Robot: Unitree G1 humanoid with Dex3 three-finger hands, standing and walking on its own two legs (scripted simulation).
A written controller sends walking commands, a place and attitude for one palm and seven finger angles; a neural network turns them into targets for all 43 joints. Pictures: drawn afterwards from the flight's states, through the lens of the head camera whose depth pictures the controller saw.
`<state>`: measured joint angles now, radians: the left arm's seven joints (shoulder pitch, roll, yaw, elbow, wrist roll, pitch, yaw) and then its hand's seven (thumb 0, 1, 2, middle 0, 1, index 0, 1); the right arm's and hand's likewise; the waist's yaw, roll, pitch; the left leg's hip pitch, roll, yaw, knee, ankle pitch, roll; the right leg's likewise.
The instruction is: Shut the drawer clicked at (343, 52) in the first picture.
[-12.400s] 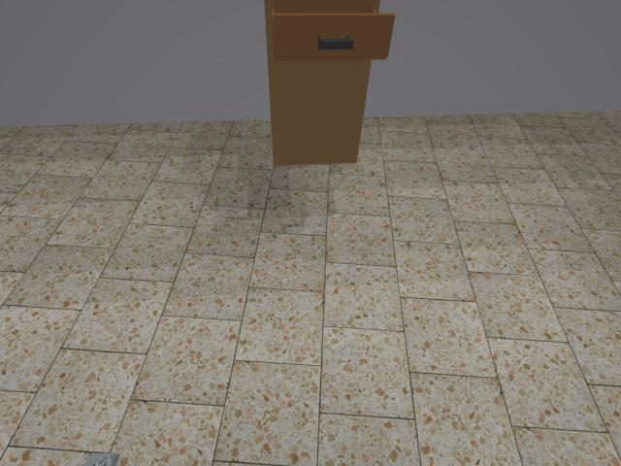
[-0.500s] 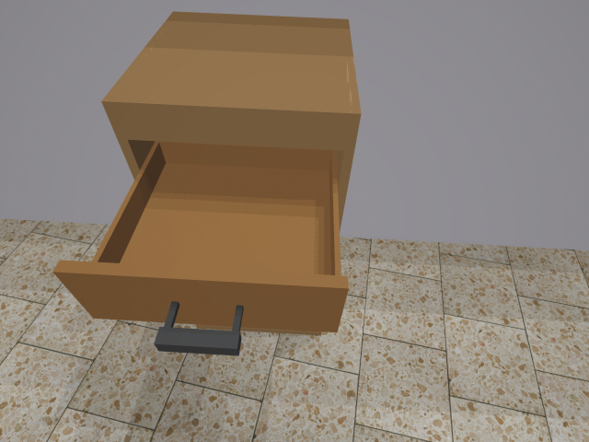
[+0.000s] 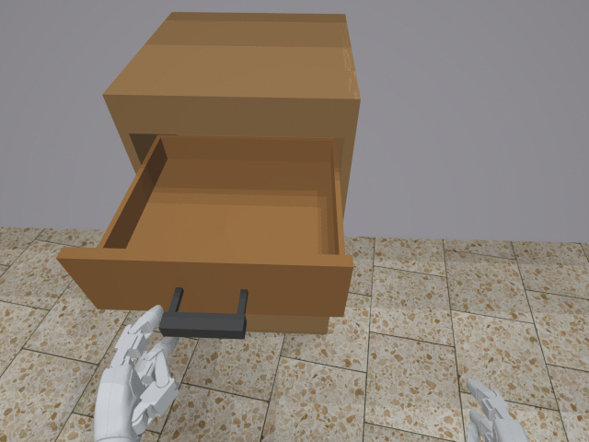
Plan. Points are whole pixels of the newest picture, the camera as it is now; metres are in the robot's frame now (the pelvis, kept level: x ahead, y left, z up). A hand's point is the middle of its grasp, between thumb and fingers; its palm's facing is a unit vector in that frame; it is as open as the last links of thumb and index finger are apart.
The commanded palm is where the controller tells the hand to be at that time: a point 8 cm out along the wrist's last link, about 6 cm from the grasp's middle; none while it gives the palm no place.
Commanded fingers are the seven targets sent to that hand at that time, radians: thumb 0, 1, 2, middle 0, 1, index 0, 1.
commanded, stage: raise the hand and make a fist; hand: left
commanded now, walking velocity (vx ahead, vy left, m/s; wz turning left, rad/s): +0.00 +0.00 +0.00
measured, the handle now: (207, 310) +0.30 +0.14 +0.02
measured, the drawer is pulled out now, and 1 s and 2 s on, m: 0.30 0.30 0.30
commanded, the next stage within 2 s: bring the fist close to the handle in 1.64 s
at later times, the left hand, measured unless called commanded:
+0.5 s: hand (194, 421) +0.16 +0.12 +0.04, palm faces -0.04 -1.00 +0.00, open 4.2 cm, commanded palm +0.11 +0.17 +0.04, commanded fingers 0.00 0.90 0.90 -0.98 -1.14 -0.98 -1.14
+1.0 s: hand (192, 419) +0.14 +0.11 +0.09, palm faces +0.01 -1.00 -0.04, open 3.1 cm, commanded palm +0.09 +0.16 +0.09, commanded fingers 0.00 0.90 0.90 -1.40 -1.60 -1.40 -1.60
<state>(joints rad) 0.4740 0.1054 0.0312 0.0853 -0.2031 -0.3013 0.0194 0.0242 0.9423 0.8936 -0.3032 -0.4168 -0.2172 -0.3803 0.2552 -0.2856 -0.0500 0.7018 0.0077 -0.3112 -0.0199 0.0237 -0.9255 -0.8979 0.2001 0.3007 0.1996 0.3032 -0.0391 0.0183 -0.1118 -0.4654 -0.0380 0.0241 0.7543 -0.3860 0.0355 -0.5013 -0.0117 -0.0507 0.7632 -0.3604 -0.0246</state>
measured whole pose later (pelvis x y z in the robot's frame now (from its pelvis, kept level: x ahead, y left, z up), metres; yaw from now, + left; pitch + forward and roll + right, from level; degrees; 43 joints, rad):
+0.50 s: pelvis -0.01 +0.00 -0.05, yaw +1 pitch +12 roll -2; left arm 0.70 0.15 -0.09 -0.39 -0.14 -0.29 -0.13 0.02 0.90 0.90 -0.79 -0.94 -0.77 -0.93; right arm 0.26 -0.15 0.07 0.43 0.03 -0.12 0.00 0.01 -0.90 -0.90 0.21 0.30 0.21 0.30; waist 0.02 0.05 -0.14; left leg -0.77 -0.02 -0.01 1.10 -0.53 0.03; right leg -0.77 0.00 -0.10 1.05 -0.48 -0.03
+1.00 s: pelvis +0.01 -0.01 -0.03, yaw +1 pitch +8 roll -1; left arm 0.89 0.17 -0.11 -0.59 -0.13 -0.26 -0.07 0.02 0.90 0.89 -1.29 -1.48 -1.28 -1.48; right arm 0.25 -0.20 0.01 0.35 0.05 -0.14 -0.01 0.01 -0.91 -0.90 0.20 0.30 0.20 0.30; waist 0.02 0.05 -0.16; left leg -0.62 -0.01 -0.01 0.99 -0.52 0.02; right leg -0.63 0.01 -0.09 0.97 -0.48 -0.04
